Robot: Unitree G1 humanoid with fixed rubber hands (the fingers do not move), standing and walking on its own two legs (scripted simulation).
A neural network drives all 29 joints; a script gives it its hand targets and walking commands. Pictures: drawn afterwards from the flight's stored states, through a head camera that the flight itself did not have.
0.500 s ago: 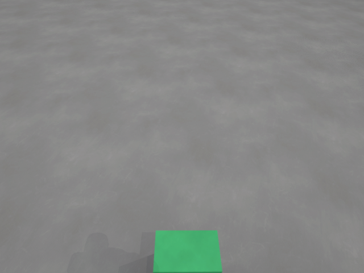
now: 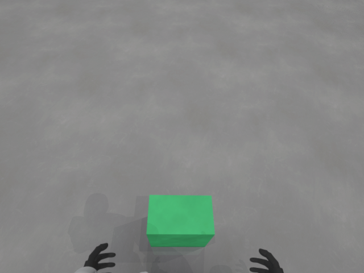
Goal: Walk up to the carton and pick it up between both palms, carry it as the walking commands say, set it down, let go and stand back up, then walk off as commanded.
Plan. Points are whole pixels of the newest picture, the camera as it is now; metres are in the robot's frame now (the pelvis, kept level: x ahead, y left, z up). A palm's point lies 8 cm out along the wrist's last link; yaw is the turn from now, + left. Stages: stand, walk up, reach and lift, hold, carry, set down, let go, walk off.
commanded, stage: reach and lift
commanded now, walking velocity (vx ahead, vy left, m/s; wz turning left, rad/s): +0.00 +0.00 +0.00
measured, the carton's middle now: (179, 222) +0.39 -0.03 -0.59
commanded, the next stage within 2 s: none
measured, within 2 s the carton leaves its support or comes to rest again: neither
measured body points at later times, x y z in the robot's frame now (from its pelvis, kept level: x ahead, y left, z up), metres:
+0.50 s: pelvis -0.11 -0.03 -0.08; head +0.04 -0.02 +0.34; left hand +0.26 +0.21 -0.16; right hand +0.24 -0.24 -0.16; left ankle +0.03 +0.07 -0.70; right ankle +0.00 -0.15 -0.70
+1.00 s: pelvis -0.09 -0.04 -0.11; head +0.18 -0.02 +0.25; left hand +0.43 +0.19 -0.18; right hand +0.40 -0.28 -0.17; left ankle +0.03 +0.07 -0.70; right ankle +0.00 -0.15 -0.70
